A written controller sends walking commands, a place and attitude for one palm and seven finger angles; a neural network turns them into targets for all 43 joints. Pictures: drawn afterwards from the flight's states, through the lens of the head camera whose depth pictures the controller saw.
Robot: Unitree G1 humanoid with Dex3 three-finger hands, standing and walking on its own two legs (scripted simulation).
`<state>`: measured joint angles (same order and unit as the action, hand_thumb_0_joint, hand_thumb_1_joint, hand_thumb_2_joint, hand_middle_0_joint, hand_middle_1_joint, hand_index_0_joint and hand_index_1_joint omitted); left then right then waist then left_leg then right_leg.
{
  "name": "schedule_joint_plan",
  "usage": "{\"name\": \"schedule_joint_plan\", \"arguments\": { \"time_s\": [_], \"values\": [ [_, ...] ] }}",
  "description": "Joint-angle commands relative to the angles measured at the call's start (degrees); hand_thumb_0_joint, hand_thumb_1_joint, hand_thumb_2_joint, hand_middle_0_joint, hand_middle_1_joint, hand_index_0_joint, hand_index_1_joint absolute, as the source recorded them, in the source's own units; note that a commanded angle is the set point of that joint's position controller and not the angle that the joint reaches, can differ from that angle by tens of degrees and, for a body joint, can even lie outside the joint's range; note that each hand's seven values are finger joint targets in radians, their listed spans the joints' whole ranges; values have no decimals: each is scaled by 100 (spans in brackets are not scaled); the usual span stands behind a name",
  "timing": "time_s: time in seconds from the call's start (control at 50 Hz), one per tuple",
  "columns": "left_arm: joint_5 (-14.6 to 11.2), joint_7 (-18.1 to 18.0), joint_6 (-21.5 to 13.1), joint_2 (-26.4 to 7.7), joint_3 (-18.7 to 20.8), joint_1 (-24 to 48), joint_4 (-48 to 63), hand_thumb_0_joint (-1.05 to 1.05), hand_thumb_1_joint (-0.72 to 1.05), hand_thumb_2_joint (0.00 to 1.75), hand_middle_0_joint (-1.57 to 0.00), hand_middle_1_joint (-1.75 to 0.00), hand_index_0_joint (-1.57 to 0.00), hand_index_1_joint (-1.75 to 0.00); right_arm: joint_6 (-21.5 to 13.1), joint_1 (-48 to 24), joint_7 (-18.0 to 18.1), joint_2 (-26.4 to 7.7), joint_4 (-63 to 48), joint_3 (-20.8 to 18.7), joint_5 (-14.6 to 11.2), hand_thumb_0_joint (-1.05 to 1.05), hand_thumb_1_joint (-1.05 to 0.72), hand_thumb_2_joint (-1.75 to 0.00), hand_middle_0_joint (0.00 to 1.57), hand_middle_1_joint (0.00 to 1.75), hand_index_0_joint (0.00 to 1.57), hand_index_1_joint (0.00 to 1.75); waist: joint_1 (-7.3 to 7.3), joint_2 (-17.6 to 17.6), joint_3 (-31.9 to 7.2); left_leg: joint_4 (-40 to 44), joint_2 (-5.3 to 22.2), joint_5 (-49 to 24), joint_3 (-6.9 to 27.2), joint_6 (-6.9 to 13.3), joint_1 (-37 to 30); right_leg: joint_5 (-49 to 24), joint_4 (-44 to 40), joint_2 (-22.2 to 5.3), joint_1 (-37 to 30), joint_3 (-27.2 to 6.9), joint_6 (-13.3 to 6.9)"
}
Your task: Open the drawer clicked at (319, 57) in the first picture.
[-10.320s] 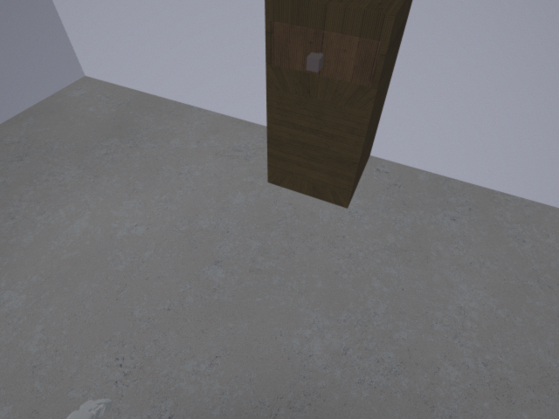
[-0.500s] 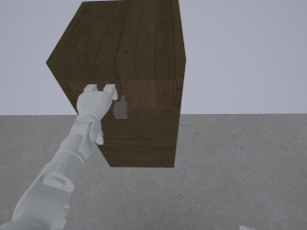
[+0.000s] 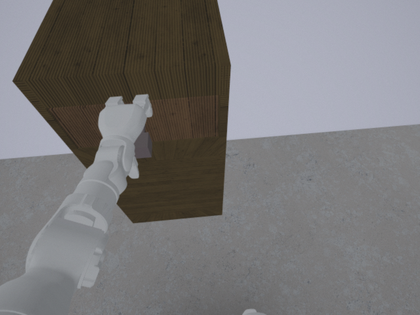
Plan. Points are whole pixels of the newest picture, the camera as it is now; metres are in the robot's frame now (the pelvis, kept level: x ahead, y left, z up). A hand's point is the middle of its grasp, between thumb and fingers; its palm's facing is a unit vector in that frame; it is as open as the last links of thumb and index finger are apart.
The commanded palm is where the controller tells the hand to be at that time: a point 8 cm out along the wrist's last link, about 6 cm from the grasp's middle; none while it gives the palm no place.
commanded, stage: move the hooked fingers above the handle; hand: left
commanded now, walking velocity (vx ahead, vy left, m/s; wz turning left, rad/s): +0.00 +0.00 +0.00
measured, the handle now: (141, 138) +0.52 +0.15 -0.03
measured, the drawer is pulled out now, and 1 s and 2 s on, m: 0.00 0.00 0.00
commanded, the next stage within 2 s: lower the fingers behind the handle in 0.52 s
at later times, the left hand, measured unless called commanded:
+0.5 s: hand (127, 139) +0.47 +0.16 +0.03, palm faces -0.01 -0.04 -1.00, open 13.8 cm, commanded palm +0.44 +0.16 +0.09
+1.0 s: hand (132, 148) +0.46 +0.15 +0.01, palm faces -0.04 -0.03 -1.00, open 13.8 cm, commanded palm +0.44 +0.16 +0.06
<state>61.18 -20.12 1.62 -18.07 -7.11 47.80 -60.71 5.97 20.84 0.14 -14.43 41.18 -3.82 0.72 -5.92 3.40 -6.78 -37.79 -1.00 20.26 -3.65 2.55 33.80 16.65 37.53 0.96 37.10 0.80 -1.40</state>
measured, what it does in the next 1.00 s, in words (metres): stands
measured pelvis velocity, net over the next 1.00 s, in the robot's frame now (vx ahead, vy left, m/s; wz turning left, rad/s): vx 0.00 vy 0.00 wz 0.01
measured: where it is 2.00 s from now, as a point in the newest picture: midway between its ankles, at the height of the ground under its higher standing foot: outside the picture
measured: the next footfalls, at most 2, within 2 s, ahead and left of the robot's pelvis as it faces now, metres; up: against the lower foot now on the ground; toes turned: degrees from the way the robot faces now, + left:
none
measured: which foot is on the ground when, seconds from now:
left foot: down 0.00-1.00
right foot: down 0.00-1.00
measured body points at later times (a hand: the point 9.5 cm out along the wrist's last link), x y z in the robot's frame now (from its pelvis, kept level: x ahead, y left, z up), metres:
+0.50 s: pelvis +0.01 +0.00 +0.00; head +0.08 -0.01 +0.45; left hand +0.46 +0.15 +0.09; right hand +0.08 -0.26 -0.14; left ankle -0.03 +0.09 -0.72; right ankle +0.01 -0.11 -0.72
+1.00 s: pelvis +0.00 +0.00 +0.00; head +0.09 -0.02 +0.44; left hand +0.46 +0.15 +0.06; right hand +0.04 -0.27 -0.15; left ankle -0.03 +0.09 -0.72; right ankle +0.01 -0.11 -0.72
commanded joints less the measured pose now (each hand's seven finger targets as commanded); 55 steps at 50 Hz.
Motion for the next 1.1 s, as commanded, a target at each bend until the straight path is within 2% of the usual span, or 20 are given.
{"name": "schedule_joint_plan", "arguments": {
  "time_s": [0.0, 0.04, 0.1, 0.16, 0.2, 0.28, 0.36, 0.4, 0.44, 0.54, 0.58, 0.62, 0.7, 0.72, 0.76, 0.9, 0.94, 1.0, 1.06, 1.08],
  "values": [
    [111, -441, -42, -1174, 369, 2328, 1184, 0, -50, 30, -30, -120, -30, -120, -134, 339, 14, -776, -488, -260, 42, 0, -90, -90, 20, 30, 20, 30, 110, -341, -2424, 206, -27, -2494, 270, -32, -935, -2073, -150, 130, -1571, -35, -104],
    [158, -580, 71, -1241, 412, 2503, 1188, 0, -50, 30, -30, -120, -30, -120, -124, 309, 0, -786, -450, -265, 45, 0, -90, -90, 20, 30, 20, 30, 62, -359, -2306, 233, -10, -2371, 262, -31, -931, -1928, -181, 139, -1478, -11, -105],
    [157, -639, 194, -1231, 394, 2589, 1451, 0, -50, 30, -30, -120, -30, -120, -90, 254, -17, -757, -462, -281, 54, 0, -90, -90, 20, 30, 20, 30, 118, -139, -2744, 216, -12, -2670, 252, -42, -1206, -2141, -159, 129, -1682, -32, -110],
    [35, -485, 355, -877, 117, 2493, 1100, 0, -50, 30, -30, -120, -30, -120, -40, 206, -16, -759, -431, -263, 4, 0, -90, -90, 20, 30, 20, 30, 0, -363, -2285, 288, 2, -2580, 267, -44, -1174, -2053, -280, 142, -1567, 9, -97],
    [-20, -372, 355, -870, 83, 2462, 1107, 0, -50, 30, -30, -120, -30, -120, -41, 199, 17, -776, -442, -258, -10, 0, -90, -90, 20, 30, 20, 30, -6, -520, -2298, 337, -16, -2398, 243, -8, -1181, -2046, -341, 130, -1667, -21, -70],
    [-14, -207, 156, -762, -68, 2546, 1266, 0, -50, 30, -30, -120, -30, -120, -52, 164, 73, -743, -494, -225, -13, 0, -90, -90, 20, 30, 20, 30, -20, -392, -2244, 336, -27, -2362, 273, -1, -1261, -1998, -344, 103, -1606, -41, -82],
    [62, -265, 47, -970, 158, 2326, 1192, 0, -50, 30, -30, -120, -30, -120, -51, 123, 76, -733, -539, -197, 6, 0, -90, -90, 20, 30, 20, 30, 81, -401, -2149, 287, -46, -2547, 285, -30, -1141, -2106, -268, 104, -1614, -21, -110],
    [104, -337, 85, -845, 80, 2313, 1162, 0, -50, 30, -30, -120, -30, -120, -49, 93, 61, -701, -546, -204, 3, 0, -90, -90, 20, 30, 20, 30, 63, -401, -2072, 266, -28, -2532, 283, -42, -1146, -2046, -239, 107, -1471, 8, -109],
    [114, -409, 126, -903, 130, 2400, 1301, 0, -50, 30, -30, -120, -30, -120, -46, 73, 48, -699, -573, -209, 22, 0, -90, -90, 20, 30, 20, 30, 90, -341, -2299, 223, -40, -2612, 257, -39, -1208, -2149, -208, 112, -1563, -10, -105],
    [47, -366, 238, -512, -183, 2533, 1422, 0, -50, 30, -30, -120, -30, -120, 2, 28, 13, -677, -562, -234, 20, 0, -90, -90, 20, 30, 20, 30, -15, -323, -2391, 170, -7, -2828, 310, -59, -1428, -2203, -207, 117, -1481, 18, -87],
    [44, -326, 220, -806, 65, 2453, 1399, 0, -50, 30, -30, -120, -30, -120, 19, 42, 36, -691, -562, -236, 16, 0, -90, -90, 20, 30, 20, 30, 55, -354, -2441, 176, -21, -2846, 296, -46, -1387, -2268, -209, 105, -1623, -9, -88],
    [47, -309, 216, -656, -84, 2527, 1330, 0, -50, 30, -30, -120, -30, -120, 23, 39, 49, -684, -526, -218, 8, 0, -90, -90, 20, 30, 20, 30, -21, -430, -2256, 195, -30, -2668, 305, -39, -1285, -2203, -229, 107, -1537, 1, -90],
    [69, -335, 181, -876, 113, 2254, 1104, 0, -50, 30, -30, -120, -30, -120, 17, 46, 76, -710, -526, -186, 20, 0, -90, -90, 20, 30, 20, 30, 43, -510, -2174, 198, -69, -2425, 246, -27, -971, -2227, -203, 93, -1643, -42, -91],
    [93, -357, 152, -742, -13, 2388, 1199, 0, -50, 30, -30, -120, -30, -120, 0, 60, 70, -698, -520, -193, 32, 0, -90, -90, 20, 30, 20, 30, 6, -489, -2241, 185, -65, -2426, 250, -25, -999, -2229, -191, 90, -1609, -48, -89],
    [89, -387, 103, -814, 142, 2145, 1137, 0, -50, 30, -30, -120, -30, -120, -16, 76, 61, -688, -545, -207, 50, 0, -90, -90, 20, 30, 20, 30, 103, -408, -2344, 145, -74, -2523, 243, -31, -971, -2274, -151, 98, -1665, -45, -110],
    [157, -599, 52, -923, 244, 2105, 1132, 0, -50, 30, -30, -120, -30, -120, -60, 150, 42, -680, -494, -244, 65, 0, -90, -90, 20, 30, 20, 30, 54, -385, -2413, 18, -73, -2356, 205, -25, -769, -2251, -59, 97, -1571, -78, -94],
    [171, -652, 73, -841, 147, 2296, 1088, 0, -50, 30, -30, -120, -30, -120, -72, 175, 45, -698, -436, -253, 68, 0, -90, -90, 20, 30, 20, 30, -60, -430, -2337, -11, -63, -2201, 221, -20, -730, -2089, -66, 100, -1397, -70, -84],
    [159, -707, 24, -984, 280, 2340, 1143, 0, -50, 30, -30, -120, -30, -120, -97, 212, 50, -697, -412, -272, 83, 0, -90, -90, 20, 30, 20, 30, -21, -314, -2613, -84, -75, -2242, 229, -14, -756, -2119, 9, 99, -1434, -91, -90],
    [154, -738, 70, -998, 314, 2263, 812, 0, -50, 30, -30, -120, -30, -120, -109, 225, 53, -719, -364, -256, 82, 0, -90, -90, 20, 30, 20, 30, -76, -497, -2364, -108, -92, -2026, 236, -8, -482, -2000, 7, 102, -1354, -85, -84],
    [136, -745, 75, -913, 186, 2377, 840, 0, -50, 30, -30, -120, -30, -120, -118, 220, 53, -736, -373, -243, 82, 0, -90, -90, 20, 30, 20, 30, -139, -380, -2355, -125, -92, -1888, 227, 0, -458, -1900, 6, 94, -1244, -107, -71]
  ]
}}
